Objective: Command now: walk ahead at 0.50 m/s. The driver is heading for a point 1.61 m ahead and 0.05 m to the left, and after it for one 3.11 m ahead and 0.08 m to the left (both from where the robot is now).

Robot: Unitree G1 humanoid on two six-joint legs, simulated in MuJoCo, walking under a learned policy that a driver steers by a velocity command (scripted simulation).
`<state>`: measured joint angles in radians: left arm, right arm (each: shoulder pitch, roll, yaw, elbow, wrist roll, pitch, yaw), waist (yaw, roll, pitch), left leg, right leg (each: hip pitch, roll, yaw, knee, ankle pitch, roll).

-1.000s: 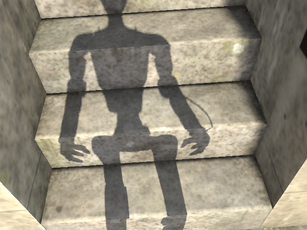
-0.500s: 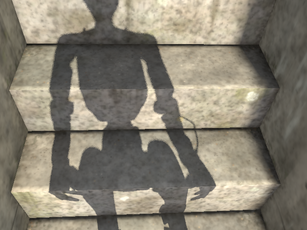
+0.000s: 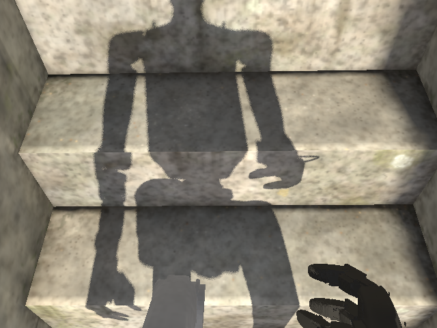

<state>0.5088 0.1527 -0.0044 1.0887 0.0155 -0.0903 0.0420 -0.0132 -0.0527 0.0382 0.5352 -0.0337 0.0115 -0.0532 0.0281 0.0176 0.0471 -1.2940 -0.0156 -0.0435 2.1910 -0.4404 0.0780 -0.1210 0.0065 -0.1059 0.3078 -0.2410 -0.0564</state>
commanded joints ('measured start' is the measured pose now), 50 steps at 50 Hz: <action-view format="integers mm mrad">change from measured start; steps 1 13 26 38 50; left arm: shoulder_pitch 47 -257 -609 146 -87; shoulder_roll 131 -65 16 252 -26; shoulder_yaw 24 42 -61 39 -25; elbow -32 -394 -518 -153 36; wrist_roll -21 35 5 39 135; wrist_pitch -7 25 81 140 10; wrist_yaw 23 -45 -91 -98 -173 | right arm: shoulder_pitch -203 127 645 396 -77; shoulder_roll -7 -137 -136 -181 -136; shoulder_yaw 22 -70 -5 -68 0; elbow -205 204 536 599 297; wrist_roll -29 -71 -119 -13 35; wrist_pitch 0 -12 -110 -55 -40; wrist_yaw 10 -3 173 266 91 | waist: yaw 0 63 -75 230 -91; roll -38 10 -33 -238 38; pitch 0 -88 -32 -290 -89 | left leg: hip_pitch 2 971 1557 228 -220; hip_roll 87 227 315 -107 75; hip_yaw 127 -304 -67 -332 17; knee -290 -1515 -1842 -431 -20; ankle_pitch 42 96 370 654 511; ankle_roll -24 51 184 154 207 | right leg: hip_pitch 24 -951 -1792 -16 -393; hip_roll -196 113 71 -127 -98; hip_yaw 204 318 298 968 284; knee -293 1929 2110 155 18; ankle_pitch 15 -25 -84 -627 -122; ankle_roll -168 -30 -194 -308 -124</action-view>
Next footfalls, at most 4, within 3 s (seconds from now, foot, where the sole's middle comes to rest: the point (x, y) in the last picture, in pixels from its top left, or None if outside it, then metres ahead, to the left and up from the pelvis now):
0.12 left None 0.16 0.13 -0.58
0.70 right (292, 250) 0.50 -0.11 -0.37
1.14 left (206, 105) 0.73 0.08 -0.17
1.60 right None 0.97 -0.18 0.04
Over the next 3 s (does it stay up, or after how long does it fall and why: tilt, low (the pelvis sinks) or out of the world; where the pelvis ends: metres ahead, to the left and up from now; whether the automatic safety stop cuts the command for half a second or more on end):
stays up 1.49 -0.02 1.24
